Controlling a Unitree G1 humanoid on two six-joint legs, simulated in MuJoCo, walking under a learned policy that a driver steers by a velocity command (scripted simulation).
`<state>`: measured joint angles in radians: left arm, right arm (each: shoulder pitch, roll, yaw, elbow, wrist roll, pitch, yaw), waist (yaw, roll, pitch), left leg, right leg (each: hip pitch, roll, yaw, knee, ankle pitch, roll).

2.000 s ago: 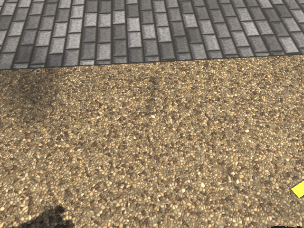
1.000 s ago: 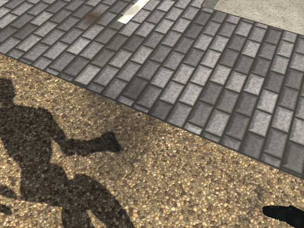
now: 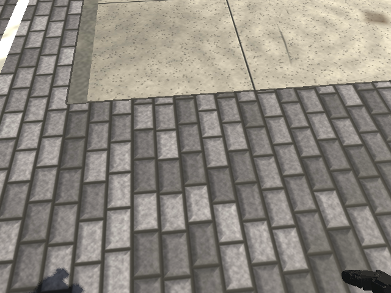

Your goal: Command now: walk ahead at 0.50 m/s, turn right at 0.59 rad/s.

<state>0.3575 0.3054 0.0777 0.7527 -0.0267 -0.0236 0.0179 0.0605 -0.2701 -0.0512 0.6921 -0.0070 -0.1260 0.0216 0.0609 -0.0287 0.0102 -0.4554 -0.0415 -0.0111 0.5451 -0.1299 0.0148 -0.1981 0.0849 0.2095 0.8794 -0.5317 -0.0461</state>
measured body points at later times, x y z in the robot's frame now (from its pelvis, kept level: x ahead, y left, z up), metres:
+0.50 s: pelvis +0.26 -0.06 +0.00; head +0.30 -0.08 +0.45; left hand +0.54 +0.12 -0.07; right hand +0.19 -0.34 -0.13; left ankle +0.11 +0.12 -0.68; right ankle +0.34 -0.17 -0.72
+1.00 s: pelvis +0.54 -0.08 -0.01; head +0.58 -0.07 +0.44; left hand +0.57 +0.21 -0.13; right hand +0.74 -0.32 -0.10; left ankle +0.67 +0.01 -0.73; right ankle +0.34 -0.18 -0.71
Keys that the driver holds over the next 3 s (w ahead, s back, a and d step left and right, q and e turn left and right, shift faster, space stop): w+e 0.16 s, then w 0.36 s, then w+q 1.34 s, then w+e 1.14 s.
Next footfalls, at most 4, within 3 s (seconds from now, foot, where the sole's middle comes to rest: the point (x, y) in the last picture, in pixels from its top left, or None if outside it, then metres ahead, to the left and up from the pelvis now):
0.46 right None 0.38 -0.18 -0.76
1.00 left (212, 228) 0.71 0.01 -0.76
1.46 right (255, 165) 1.00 -0.16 -0.76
1.98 left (169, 137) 1.13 0.22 -0.76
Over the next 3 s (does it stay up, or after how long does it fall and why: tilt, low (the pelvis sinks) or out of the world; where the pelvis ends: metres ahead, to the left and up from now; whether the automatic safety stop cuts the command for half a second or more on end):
stays up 1.60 0.25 0.00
